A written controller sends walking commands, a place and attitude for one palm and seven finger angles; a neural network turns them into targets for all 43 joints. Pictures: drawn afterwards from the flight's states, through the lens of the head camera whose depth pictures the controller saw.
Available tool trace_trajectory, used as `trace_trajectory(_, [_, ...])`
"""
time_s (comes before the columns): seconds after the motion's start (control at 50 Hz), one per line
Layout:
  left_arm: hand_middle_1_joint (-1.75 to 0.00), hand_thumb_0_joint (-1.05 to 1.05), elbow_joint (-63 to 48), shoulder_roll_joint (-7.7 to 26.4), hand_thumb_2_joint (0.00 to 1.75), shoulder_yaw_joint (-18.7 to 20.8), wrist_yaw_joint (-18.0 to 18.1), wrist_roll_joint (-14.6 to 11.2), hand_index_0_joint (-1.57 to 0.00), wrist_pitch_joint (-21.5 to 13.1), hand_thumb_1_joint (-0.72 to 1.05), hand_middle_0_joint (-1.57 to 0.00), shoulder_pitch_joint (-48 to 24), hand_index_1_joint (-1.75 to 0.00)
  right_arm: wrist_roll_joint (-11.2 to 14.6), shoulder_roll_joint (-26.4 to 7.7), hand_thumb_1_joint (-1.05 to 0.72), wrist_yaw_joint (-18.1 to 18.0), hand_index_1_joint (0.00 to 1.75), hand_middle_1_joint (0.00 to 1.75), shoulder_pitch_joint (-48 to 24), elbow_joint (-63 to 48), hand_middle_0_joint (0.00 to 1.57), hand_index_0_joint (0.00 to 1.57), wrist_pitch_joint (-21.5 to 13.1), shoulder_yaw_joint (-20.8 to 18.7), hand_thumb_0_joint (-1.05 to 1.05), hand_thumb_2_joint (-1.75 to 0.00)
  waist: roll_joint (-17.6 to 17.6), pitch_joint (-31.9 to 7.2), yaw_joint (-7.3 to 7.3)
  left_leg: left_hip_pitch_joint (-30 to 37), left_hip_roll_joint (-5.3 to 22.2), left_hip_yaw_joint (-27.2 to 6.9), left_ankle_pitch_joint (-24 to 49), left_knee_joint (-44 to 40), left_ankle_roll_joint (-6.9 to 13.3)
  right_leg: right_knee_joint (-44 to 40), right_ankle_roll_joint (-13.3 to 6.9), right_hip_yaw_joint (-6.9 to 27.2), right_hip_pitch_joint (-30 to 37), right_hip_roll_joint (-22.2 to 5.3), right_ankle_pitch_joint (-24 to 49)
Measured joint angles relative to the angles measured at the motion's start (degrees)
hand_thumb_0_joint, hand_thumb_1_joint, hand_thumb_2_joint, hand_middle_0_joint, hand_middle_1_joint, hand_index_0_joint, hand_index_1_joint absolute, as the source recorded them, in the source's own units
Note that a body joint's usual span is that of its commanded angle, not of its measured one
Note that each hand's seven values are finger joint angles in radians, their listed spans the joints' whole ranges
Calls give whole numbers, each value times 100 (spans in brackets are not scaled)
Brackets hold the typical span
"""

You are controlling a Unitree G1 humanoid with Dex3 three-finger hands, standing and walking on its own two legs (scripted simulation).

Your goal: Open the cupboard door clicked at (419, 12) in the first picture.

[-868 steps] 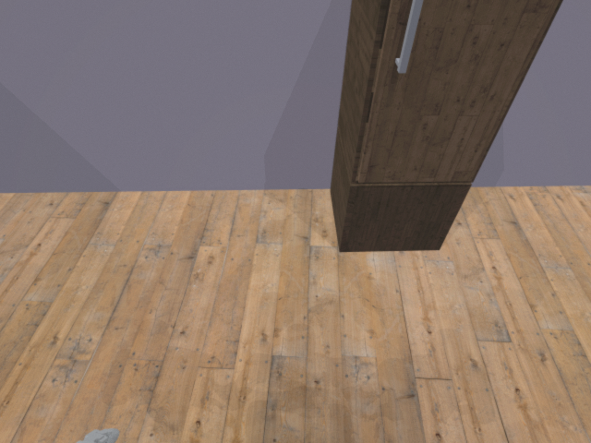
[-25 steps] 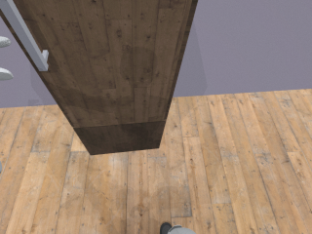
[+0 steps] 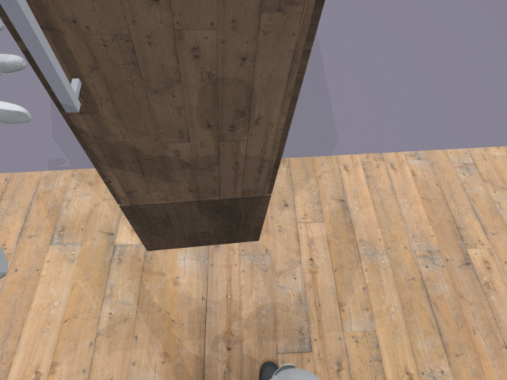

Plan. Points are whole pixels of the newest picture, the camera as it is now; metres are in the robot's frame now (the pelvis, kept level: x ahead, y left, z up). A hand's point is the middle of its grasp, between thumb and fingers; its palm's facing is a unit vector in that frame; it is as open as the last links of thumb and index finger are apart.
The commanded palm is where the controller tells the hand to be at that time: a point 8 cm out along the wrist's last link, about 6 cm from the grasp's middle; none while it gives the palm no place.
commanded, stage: move the hooked fingers beside the handle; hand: left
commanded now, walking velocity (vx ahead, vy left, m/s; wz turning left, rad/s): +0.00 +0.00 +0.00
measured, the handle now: (49, 49) +0.54 +0.25 +0.17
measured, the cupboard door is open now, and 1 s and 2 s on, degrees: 0 0 0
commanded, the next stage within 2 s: slide the fingers in behind the handle in 0.04 s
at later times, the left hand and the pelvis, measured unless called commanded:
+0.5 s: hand (14, 76) +0.49 +0.28 +0.18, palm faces +0.02 -1.00 -0.01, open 14.0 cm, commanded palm +0.47 +0.32 +0.17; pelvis +0.00 +0.00 +0.00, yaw +0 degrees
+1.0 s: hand (49, 76) +0.49 +0.24 +0.18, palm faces +0.04 -1.00 -0.01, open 14.0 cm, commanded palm +0.46 +0.28 +0.17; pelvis +0.00 -0.01 +0.00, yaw +0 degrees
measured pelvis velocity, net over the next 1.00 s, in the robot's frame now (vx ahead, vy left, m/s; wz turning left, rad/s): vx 0.00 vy -0.01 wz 0.00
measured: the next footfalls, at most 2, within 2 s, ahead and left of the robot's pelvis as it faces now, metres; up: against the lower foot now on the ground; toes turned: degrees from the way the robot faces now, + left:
none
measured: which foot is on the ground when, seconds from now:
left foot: down 0.00-1.00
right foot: down 0.00-1.00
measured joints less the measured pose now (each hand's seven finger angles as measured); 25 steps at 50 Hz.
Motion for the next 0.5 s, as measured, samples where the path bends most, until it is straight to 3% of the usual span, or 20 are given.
trace_trajectory(0.14, [-120, -1, -18, 88, 30, 26, -220, -206, -30, -78, -50, -30, 24, -120, 26, -9, -90, 8, 30, 30, 206, 158, 20, 21, 84, 22, 0, -90, -6, 9, 60, 34, -1, 2, 22, -39, 5, -38, 2, 6, 34, 3, 21])
trace_trajectory(0.24, [-120, -1, -10, 84, 30, -166, -302, -202, -30, 29, -50, -30, 27, -120, 24, -51, -90, -7, 30, 30, 287, 206, 21, 21, 77, -17, 0, -90, 11, -33, 64, 10, -17, -35, 33, -28, 4, -46, 3, -28, 34, -16, 26])
trace_trajectory(0.5, [-120, -1, -206, -418, 30, -317, 107, -172, -30, -52, -50, -30, 17, -120, -33, -27, -90, -11, 30, 30, 140, 165, 20, 21, -104, -56, 0, -90, -2, -62, -1, 6, -27, -29, 37, 8, 9, -23, 8, -20, 33, -26, 41])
